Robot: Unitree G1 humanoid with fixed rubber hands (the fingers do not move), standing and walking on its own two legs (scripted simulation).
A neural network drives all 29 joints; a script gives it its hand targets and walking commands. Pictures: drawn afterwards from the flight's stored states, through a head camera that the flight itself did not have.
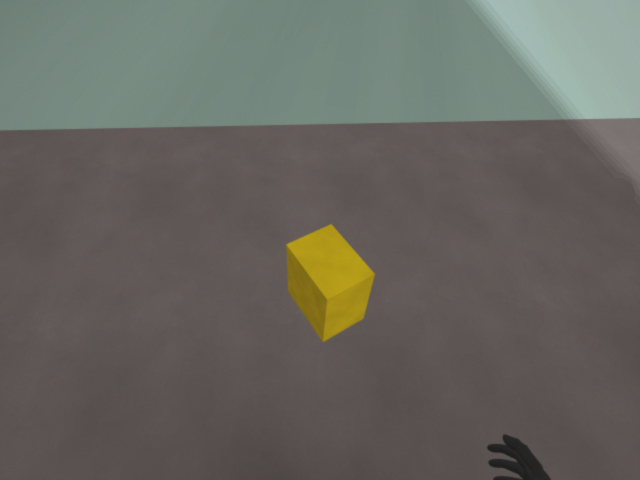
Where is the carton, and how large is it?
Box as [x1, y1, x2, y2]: [286, 224, 374, 341]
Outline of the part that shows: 331,224 286,244 288,291 322,341 363,318 374,275 373,272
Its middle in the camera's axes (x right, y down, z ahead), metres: +0.03 +0.15 +1.33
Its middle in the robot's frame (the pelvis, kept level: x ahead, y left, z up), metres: +0.80 +0.01 -0.63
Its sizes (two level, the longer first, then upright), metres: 0.241 0.175 0.279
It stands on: the floor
